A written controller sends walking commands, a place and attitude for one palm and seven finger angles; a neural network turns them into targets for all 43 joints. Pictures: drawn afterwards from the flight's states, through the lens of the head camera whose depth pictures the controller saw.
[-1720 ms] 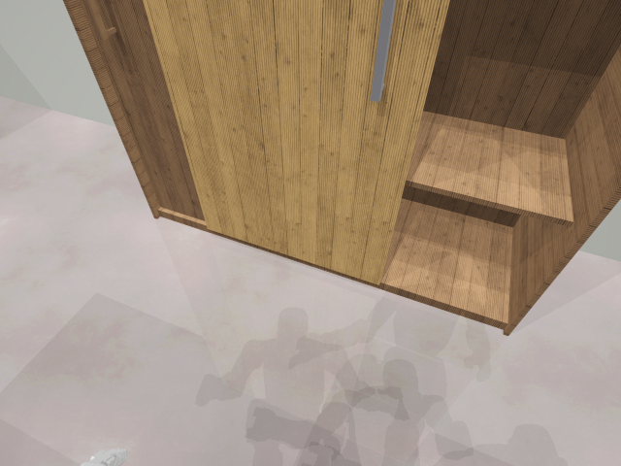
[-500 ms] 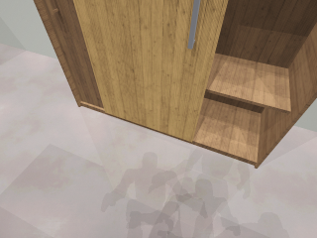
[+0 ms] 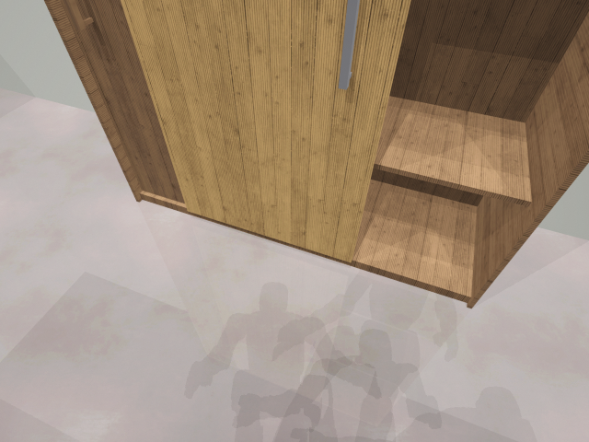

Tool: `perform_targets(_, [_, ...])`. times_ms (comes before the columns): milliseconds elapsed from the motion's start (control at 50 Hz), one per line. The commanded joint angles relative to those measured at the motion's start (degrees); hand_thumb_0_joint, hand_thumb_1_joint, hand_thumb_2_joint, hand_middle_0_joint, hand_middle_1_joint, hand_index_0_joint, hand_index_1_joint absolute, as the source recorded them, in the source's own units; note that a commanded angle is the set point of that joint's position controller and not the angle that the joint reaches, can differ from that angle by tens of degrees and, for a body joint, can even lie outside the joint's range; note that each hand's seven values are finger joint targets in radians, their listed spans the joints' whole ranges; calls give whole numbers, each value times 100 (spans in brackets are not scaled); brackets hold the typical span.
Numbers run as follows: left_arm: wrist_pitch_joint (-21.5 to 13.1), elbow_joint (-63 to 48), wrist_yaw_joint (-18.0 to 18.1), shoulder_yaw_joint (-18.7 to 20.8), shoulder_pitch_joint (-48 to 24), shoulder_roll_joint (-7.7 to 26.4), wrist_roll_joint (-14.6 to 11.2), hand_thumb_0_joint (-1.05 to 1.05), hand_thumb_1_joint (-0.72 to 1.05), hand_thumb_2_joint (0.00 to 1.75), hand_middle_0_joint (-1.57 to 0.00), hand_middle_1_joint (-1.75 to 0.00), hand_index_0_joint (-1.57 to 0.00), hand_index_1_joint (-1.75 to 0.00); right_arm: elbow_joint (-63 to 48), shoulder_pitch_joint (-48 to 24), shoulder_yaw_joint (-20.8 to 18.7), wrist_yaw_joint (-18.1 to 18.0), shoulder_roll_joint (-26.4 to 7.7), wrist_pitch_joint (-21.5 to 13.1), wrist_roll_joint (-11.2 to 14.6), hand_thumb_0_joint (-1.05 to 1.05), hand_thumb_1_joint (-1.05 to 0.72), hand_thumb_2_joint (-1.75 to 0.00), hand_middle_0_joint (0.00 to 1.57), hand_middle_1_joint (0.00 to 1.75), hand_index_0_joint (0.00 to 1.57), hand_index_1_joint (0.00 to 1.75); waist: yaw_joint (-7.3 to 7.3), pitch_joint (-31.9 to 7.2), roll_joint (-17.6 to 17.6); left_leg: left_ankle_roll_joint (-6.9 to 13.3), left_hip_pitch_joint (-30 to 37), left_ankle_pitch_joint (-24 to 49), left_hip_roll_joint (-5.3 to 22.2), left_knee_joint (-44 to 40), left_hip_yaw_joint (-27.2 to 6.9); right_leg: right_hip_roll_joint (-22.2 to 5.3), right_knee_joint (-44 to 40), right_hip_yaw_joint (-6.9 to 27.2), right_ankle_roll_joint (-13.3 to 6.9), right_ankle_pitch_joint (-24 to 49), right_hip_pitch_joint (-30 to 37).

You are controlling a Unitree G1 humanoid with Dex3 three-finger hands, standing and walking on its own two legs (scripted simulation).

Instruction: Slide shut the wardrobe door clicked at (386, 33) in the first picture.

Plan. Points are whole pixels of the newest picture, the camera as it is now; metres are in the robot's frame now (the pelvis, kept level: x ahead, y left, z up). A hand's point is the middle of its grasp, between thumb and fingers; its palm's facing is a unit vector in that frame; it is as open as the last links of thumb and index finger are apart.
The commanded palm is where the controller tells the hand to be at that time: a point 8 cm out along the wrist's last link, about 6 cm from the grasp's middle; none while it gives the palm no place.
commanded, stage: turn to face it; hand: left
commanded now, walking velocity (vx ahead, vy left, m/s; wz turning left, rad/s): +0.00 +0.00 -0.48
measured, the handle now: (353, 18) +0.91 -0.06 +0.19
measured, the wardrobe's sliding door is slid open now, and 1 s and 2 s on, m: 0.47 0.47 0.47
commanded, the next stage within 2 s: take the last steps up to it in 0.54 s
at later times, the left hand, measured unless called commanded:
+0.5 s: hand out of the picture +0.05 +0.21 -0.18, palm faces -0.13 -0.97 -0.21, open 7.4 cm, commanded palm none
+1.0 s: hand out of the picture +0.03 +0.19 -0.17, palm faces -0.20 -0.96 -0.18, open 7.4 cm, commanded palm none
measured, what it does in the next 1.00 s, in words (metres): steps on the spot, turning right: right foot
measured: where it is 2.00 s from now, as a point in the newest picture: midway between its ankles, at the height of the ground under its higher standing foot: (303, 426)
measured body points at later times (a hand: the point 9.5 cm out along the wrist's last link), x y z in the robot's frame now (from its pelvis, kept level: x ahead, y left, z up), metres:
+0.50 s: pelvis -0.03 +0.02 -0.01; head +0.00 +0.03 +0.44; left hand +0.06 +0.26 -0.17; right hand -0.01 -0.25 -0.15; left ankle -0.03 +0.14 -0.74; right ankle +0.00 -0.11 -0.74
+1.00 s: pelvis -0.01 +0.02 +0.00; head -0.02 +0.02 +0.45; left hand +0.05 +0.24 -0.16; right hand -0.11 -0.20 -0.16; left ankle +0.01 +0.13 -0.69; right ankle -0.10 -0.07 -0.74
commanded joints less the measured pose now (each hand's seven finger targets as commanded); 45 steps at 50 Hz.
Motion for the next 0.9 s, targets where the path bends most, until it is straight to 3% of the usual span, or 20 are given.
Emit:
perform_targets(0, [2,-501,53,222,155,722,41,0,90,90,-20,-30,-20,-30,-401,360,-218,-65,-644,11,6,0,-90,-90,20,30,20,30,-121,-305,-120,112,138,815,652,218,-103,-642,84,808,-148,1589,-384])
perform_targets(200, [50,-922,-16,339,500,444,87,0,90,90,-20,-30,-20,-30,-846,256,-424,-54,-547,45,1,0,-90,-90,20,30,20,30,9,-306,253,330,-457,-460,952,398,-192,-256,840,882,-138,615,-986])
perform_targets(240, [22,-959,1,374,551,537,109,0,90,90,-20,-30,-20,-30,-886,297,-430,-43,-353,59,12,0,-90,-90,20,30,20,30,7,-389,-262,182,-673,-792,594,1073,163,-592,384,1510,-317,556,-928])
perform_targets(260, [4,-958,31,406,601,658,123,0,90,90,-20,-30,-20,-30,-913,359,-416,-41,-206,69,26,0,-90,-90,20,30,20,30,-1,-473,-817,58,-915,-983,258,1674,359,-963,-31,2156,-531,639,-739])
perform_targets(280, [-2,-958,71,459,705,783,114,0,90,90,-20,-30,-20,-30,-917,375,-395,-41,-42,77,31,0,-90,-90,20,30,20,30,79,-442,-1270,-34,-1339,-1384,-23,2239,319,-1373,-471,2828,-834,768,-480])
perform_targets(300, [4,-953,113,500,830,794,102,0,90,90,-20,-30,-20,-30,-959,242,-391,-48,-61,79,29,0,-90,-90,20,30,20,30,228,-360,-1253,-31,-1718,-1765,-15,2842,24,-1531,-651,3098,-1097,987,-241])
perform_targets(360, [-23,-1033,182,520,554,577,117,0,90,90,-20,-30,-20,-30,-901,459,-384,-62,3,8,59,0,-90,-90,20,30,20,30,19,-635,-920,-13,-1742,-1645,103,2840,-261,-1327,-176,2674,-1170,2200,130])
perform_targets(460, [27,-1142,168,512,290,422,73,0,90,90,-20,-30,-20,-30,-680,1205,-365,-114,185,-68,89,0,-90,-90,20,30,20,30,-322,-843,-631,11,165,-255,-101,389,-22,-738,208,2079,-596,1366,-799])
perform_targets(480, [51,-1197,145,467,280,237,37,0,90,90,-20,-30,-20,-30,-668,1324,-393,-144,-24,-107,71,0,-90,-90,20,30,20,30,-378,-764,-133,156,743,-276,337,-67,-421,-356,616,1730,-357,581,-1525])
perform_targets(500, [78,-1290,83,411,240,-64,8,0,90,90,-20,-30,-20,-30,-757,1293,-482,-138,-467,-124,-7,0,-90,-90,20,30,20,30,-390,-443,1272,582,756,-302,1523,-791,-1850,379,1671,871,-15,-790,-2367])
perform_targets(520, [79,-1326,81,441,152,-56,44,0,90,90,-20,-30,-20,-30,-892,1089,-495,-134,-597,-83,-30,0,-90,-90,20,30,20,30,-310,-98,1384,1003,-28,-16,2255,-1019,-2315,346,2678,401,184,-1683,-2323])
perform_targets(560, [143,-1085,49,518,467,91,129,0,90,90,-20,-30,-20,-30,-1013,471,-390,-142,-270,-100,-47,0,-90,-90,20,30,20,30,13,35,899,1148,-770,-77,1922,-1010,-1748,83,3768,479,253,-1278,-2007])
perform_targets(640, [156,-902,-52,432,681,-250,98,0,90,90,-20,-30,-20,-30,-921,533,-343,-119,-180,-98,-92,0,-90,-90,20,30,20,30,41,180,843,940,-663,-103,1234,-844,-612,-59,3448,-28,268,-934,-1771])
perform_targets(720, [45,-1014,-118,310,326,-395,132,0,90,90,-20,-30,-20,-30,-600,1311,-419,-65,-265,-123,-124,0,-90,-90,20,30,20,30,-324,164,932,1069,-147,-1305,1435,-1060,-901,-195,2068,-445,139,-1284,-1559])
perform_targets(760, [-33,-954,-117,272,379,-429,126,0,90,90,-20,-30,-20,-30,-478,1471,-432,-29,-293,-117,-121,0,-90,-90,20,30,20,30,-359,151,899,1063,-176,-1485,1464,-967,-998,-150,1353,-573,62,-1433,-1108])
perform_targets(800, [-125,-715,-117,256,910,-545,112,0,90,90,-20,-30,-20,-30,-396,1419,-403,-4,-242,-95,-95,0,-90,-90,20,30,20,30,-79,50,518,856,-610,-1728,1261,-519,-735,-34,223,-711,3,-789,-93])
perform_targets(820, [-186,-569,-87,277,1197,-452,124,0,90,90,-20,-30,-20,-30,-354,1423,-383,21,-84,-103,-65,0,-90,-90,20,30,20,30,36,59,155,645,-1077,-1797,959,-31,-416,-135,-275,-585,-57,-563,567])
perform_targets(840, [-261,-414,-25,344,1623,-141,147,0,90,90,-20,-30,-20,-30,-410,1362,-311,46,192,-130,-5,0,-90,-90,20,30,20,30,229,-32,-632,388,-2002,-1783,526,1091,149,-944,-762,427,-302,-1204,1404])
perform_targets(860, [-310,-291,51,453,2067,419,143,0,90,90,-20,-30,-20,-30,-658,991,-237,95,428,-176,-5,0,-90,-90,20,30,20,30,455,125,-1890,120,-3237,-2078,11,2455,723,-2212,-1527,2341,-880,-1690,1808])
perform_targets(880, [-319,-229,97,462,2322,422,76,0,90,90,-20,-30,-20,-30,-833,486,-306,126,106,-174,-111,0,-90,-90,20,30,20,30,581,332,-1039,157,-3419,-1899,236,3096,192,-2538,-1678,2548,-1177,-1929,1335])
